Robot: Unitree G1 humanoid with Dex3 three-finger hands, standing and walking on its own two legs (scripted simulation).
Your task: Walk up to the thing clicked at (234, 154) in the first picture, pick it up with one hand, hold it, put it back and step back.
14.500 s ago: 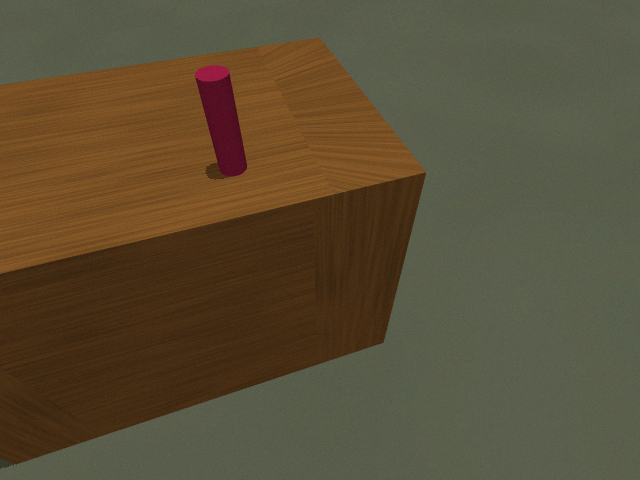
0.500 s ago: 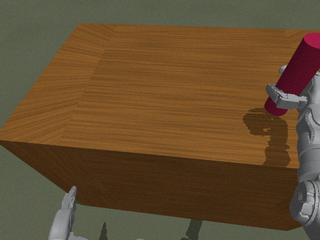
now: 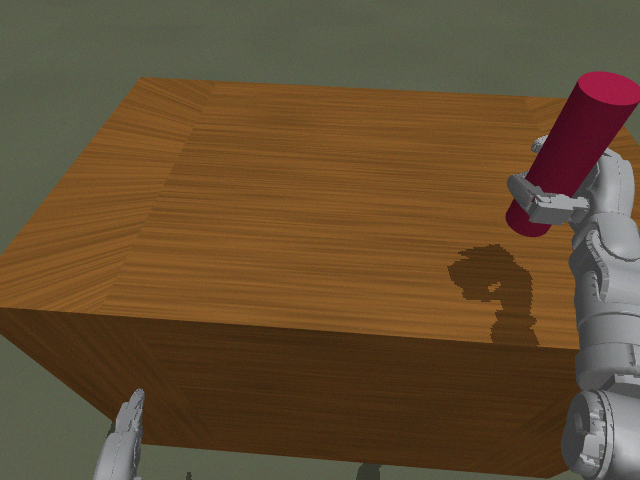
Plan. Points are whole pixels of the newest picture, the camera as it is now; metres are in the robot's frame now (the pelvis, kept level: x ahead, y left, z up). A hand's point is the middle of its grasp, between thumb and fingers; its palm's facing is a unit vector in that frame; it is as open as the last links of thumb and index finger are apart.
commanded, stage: lift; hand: right
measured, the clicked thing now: (561, 166) +0.43 -0.23 +0.20
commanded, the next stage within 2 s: hold in 0.96 s
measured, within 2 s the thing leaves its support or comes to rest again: neither
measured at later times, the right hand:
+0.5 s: hand (581, 176) +0.36 -0.20 +0.24, palm faces +0.23 +0.97 +0.00, open 7.9 cm
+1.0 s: hand (594, 176) +0.32 -0.18 +0.27, palm faces +0.21 +0.98 +0.00, open 7.9 cm
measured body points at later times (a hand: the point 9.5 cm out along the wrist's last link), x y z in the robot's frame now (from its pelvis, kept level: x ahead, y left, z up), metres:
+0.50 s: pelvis -0.02 +0.01 +0.01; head -0.04 +0.03 +0.46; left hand +0.15 +0.26 -0.06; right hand +0.34 -0.25 +0.24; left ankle +0.01 +0.14 -0.73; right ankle -0.02 -0.11 -0.73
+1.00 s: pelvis -0.03 +0.01 +0.01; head -0.08 +0.05 +0.46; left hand +0.15 +0.26 -0.06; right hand +0.30 -0.23 +0.28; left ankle +0.01 +0.14 -0.73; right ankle -0.02 -0.11 -0.73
